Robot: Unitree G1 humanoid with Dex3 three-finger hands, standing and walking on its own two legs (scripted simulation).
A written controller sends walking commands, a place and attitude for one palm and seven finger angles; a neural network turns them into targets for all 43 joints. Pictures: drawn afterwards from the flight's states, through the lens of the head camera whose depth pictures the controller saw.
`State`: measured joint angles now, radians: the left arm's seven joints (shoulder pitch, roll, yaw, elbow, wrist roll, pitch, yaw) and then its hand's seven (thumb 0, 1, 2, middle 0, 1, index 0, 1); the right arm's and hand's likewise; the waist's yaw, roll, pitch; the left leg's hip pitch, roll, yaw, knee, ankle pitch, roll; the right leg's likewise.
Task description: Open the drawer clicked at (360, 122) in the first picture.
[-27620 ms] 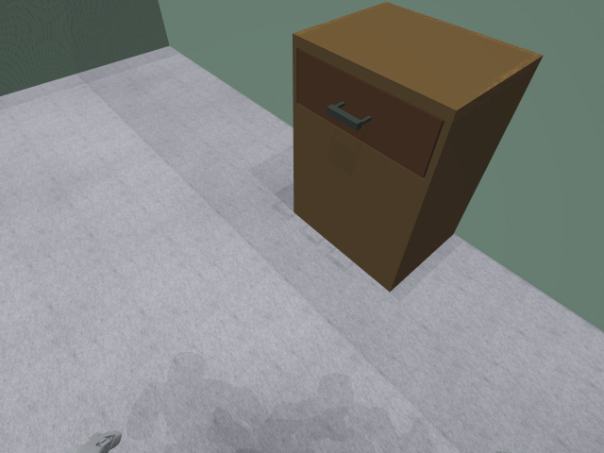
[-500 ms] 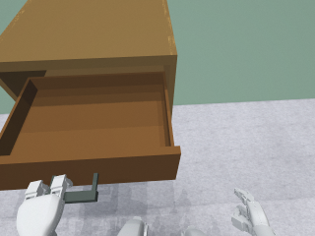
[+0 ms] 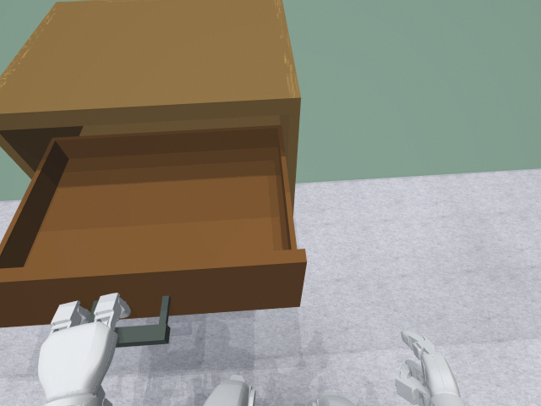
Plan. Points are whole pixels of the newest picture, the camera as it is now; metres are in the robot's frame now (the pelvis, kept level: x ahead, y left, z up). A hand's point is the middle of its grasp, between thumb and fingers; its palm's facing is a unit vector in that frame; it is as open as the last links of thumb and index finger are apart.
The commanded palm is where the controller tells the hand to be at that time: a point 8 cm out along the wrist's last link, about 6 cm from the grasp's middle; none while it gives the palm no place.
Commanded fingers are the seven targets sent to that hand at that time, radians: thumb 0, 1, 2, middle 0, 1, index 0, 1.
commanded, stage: lift the hand off the handle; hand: left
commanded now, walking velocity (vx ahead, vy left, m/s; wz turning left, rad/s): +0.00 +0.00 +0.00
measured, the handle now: (128, 321) +0.24 +0.24 -0.02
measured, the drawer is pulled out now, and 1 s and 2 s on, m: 0.30 0.30 0.30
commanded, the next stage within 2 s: none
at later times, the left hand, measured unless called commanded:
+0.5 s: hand (90, 352) +0.19 +0.26 +0.00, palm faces -0.04 -0.08 -1.00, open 13.6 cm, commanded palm +0.18 +0.26 +0.06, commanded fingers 0.00 -0.50 0.30 -0.30 -1.20 -0.30 -1.20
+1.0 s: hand (78, 344) +0.19 +0.26 +0.04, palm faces -0.01 -0.09 -1.00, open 13.6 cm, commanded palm +0.17 +0.25 +0.10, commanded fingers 0.00 -0.50 0.30 -0.30 -1.20 -0.30 -1.20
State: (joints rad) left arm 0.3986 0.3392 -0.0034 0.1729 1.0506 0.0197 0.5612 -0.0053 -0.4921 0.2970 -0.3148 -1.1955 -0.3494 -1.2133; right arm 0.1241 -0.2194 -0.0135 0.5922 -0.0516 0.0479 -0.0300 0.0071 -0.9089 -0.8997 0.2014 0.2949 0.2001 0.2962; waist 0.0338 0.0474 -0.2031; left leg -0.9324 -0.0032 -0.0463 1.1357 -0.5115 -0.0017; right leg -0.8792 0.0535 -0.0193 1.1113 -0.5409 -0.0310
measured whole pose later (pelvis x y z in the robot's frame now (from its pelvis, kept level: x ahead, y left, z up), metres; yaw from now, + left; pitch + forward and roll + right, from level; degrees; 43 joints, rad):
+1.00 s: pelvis +0.02 +0.01 +0.04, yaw +0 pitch +11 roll -1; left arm 0.54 0.37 0.00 -0.05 1.00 0.01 0.47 -0.01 -0.49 0.30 -0.31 -1.20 -0.36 -1.21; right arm 0.14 -0.24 -0.02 0.55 -0.04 0.06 0.01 0.01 -0.91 -0.90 0.20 0.29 0.20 0.30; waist 0.05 0.07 -0.16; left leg -0.66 0.00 -0.02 0.92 -0.46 0.01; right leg -0.61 0.05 0.01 0.89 -0.48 -0.02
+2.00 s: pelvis +0.02 +0.01 +0.06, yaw +0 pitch +6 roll -1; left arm 0.59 0.41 0.01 -0.28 0.92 0.01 0.30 -0.01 -0.49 0.30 -0.32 -1.20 -0.32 -1.20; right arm 0.13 -0.25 -0.02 0.55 -0.02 0.06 0.01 0.01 -0.91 -0.90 0.20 0.29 0.20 0.30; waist 0.09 0.08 -0.11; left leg -0.45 -0.01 -0.02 0.73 -0.38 0.02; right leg -0.40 0.04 0.02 0.70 -0.40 -0.01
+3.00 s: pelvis +0.04 +0.00 +0.08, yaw +2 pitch -1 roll +0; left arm 0.60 0.30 0.16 -0.46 0.03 -0.01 0.15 -0.01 -0.36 0.35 -0.30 -1.11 -0.30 -1.11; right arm 0.20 -0.19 0.05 0.56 0.01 -0.08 -0.09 0.01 -0.91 -0.90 0.20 0.29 0.20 0.30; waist 0.06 0.05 -0.02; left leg -0.20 -0.02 -0.05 0.55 -0.33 0.01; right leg -0.14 0.02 -0.01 0.51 -0.36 -0.02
